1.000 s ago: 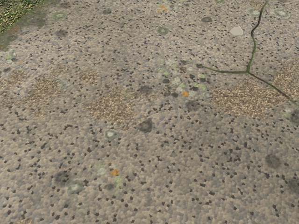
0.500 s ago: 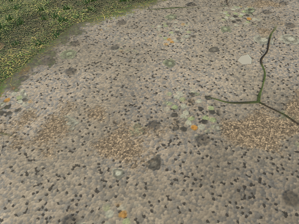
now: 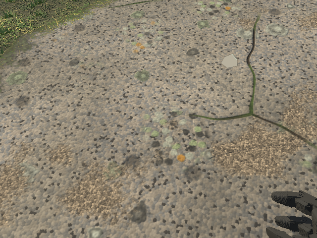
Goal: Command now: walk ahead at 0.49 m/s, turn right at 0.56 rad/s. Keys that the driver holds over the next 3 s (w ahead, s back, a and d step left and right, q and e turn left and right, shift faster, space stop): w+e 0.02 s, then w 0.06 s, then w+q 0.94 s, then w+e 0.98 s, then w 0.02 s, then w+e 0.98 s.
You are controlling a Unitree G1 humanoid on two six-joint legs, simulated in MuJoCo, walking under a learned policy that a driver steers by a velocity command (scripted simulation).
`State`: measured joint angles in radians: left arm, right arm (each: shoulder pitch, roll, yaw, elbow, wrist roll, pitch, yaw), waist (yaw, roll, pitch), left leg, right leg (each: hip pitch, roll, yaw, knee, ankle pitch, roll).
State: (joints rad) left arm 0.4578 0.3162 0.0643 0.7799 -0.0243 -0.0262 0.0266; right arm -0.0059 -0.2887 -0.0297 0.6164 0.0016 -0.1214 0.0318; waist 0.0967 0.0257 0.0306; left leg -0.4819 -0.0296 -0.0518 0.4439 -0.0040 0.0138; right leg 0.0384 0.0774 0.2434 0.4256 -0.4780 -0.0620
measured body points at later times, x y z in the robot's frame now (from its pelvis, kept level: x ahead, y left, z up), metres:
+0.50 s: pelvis +0.27 -0.04 +0.01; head +0.29 -0.05 +0.45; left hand +0.49 +0.21 -0.05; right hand +0.28 -0.32 -0.12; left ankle +0.14 +0.11 -0.69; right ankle +0.35 -0.15 -0.72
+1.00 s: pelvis +0.51 +0.05 -0.01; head +0.55 +0.07 +0.44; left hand +0.44 +0.34 -0.13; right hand +0.81 -0.11 -0.08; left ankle +0.58 +0.15 -0.72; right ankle +0.38 -0.15 -0.67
